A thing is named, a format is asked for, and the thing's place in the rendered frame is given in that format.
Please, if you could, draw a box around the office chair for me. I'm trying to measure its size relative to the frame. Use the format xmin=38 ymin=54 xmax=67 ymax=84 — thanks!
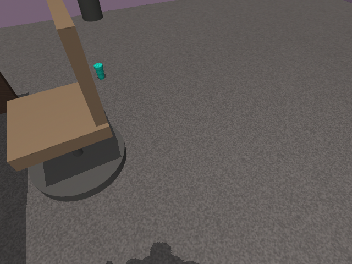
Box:
xmin=7 ymin=0 xmax=127 ymax=202

